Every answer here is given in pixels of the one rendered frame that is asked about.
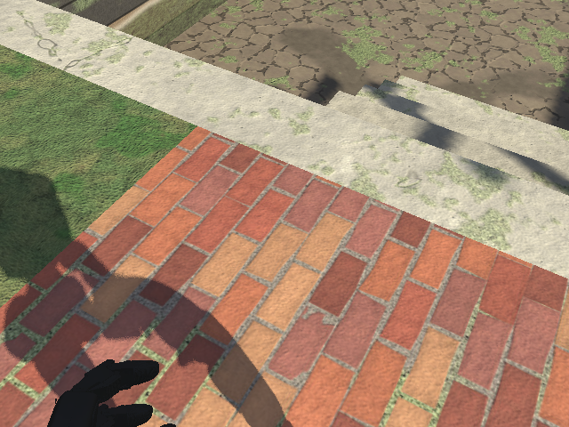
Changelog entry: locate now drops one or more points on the robot left hand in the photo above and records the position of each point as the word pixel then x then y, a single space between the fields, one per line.
pixel 79 407

